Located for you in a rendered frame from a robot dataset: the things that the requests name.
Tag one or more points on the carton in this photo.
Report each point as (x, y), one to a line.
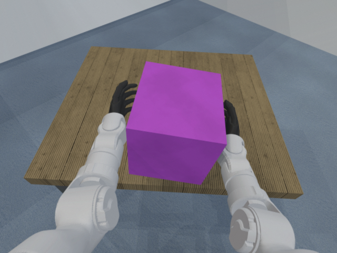
(176, 129)

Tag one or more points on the robot right hand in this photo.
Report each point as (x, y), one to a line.
(231, 121)

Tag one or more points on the table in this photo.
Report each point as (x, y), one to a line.
(68, 141)

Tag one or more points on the right robot upper arm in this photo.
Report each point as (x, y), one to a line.
(255, 230)

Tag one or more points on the robot left hand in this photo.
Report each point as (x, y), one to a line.
(118, 102)

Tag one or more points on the left robot upper arm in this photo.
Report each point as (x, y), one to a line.
(83, 216)

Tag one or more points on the right robot forearm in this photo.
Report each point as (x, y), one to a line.
(239, 179)

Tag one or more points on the left robot forearm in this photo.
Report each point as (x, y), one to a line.
(105, 156)

